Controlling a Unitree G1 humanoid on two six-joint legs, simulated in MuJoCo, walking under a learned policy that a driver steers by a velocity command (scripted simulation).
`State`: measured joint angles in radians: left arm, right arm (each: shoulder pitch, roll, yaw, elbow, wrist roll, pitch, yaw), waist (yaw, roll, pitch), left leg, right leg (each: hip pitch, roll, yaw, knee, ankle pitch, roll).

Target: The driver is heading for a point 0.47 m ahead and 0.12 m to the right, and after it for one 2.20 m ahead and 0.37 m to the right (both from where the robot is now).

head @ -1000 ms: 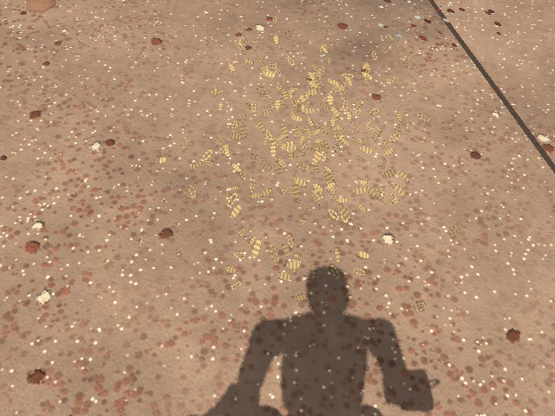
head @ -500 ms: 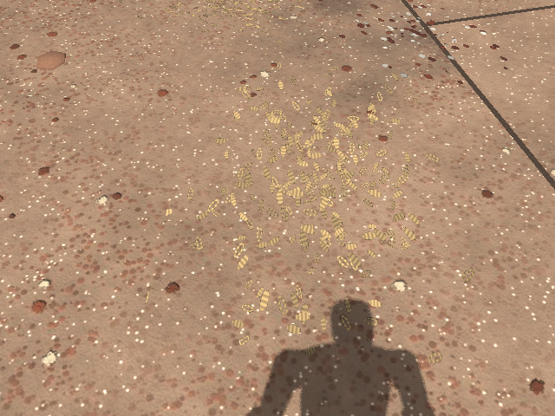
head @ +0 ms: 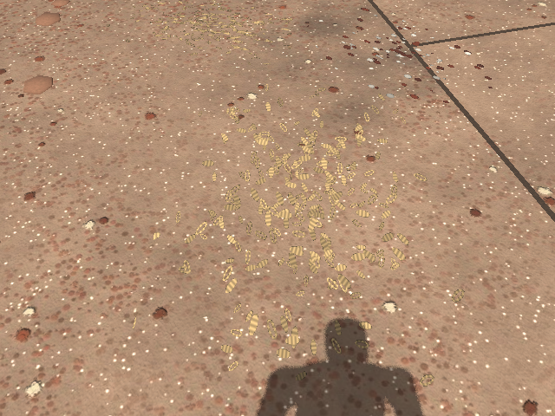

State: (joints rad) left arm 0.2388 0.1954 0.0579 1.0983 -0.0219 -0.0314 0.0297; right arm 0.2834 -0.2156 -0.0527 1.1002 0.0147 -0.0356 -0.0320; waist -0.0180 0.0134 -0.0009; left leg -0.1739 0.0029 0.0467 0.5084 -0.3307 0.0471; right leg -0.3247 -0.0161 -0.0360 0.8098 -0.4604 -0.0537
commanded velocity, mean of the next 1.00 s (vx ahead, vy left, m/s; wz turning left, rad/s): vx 0.34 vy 0.00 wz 0.00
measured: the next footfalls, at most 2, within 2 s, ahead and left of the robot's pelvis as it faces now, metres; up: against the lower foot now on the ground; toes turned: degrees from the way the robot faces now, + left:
right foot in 0.14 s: +0.09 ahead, -0.15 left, +0.00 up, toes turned -3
left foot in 0.64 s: +0.46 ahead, +0.09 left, +0.00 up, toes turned +4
